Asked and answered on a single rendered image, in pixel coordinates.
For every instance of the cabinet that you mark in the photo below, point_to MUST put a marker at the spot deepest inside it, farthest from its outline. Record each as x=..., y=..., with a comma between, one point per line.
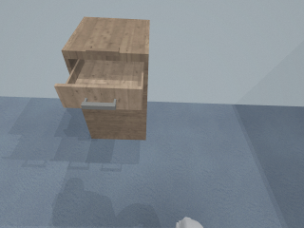
x=131, y=38

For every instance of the right robot thigh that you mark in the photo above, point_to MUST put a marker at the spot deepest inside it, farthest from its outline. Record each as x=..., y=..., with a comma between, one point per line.
x=188, y=223

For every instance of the handle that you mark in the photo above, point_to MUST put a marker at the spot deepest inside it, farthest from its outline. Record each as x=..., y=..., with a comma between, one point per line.
x=98, y=106
x=102, y=51

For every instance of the drawer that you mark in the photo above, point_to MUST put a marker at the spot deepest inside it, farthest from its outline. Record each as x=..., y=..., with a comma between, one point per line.
x=102, y=81

